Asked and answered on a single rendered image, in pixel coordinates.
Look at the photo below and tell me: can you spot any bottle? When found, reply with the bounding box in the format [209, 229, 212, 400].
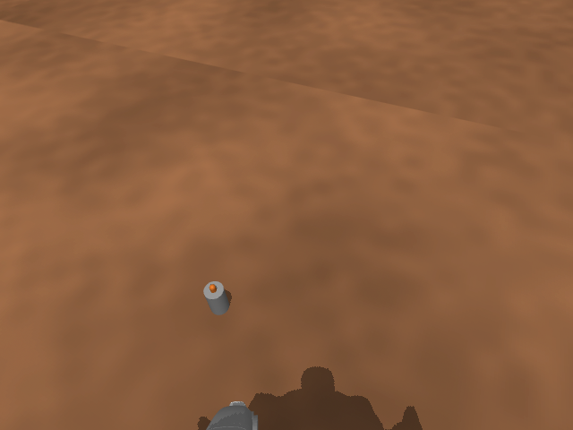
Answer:
[203, 281, 229, 315]

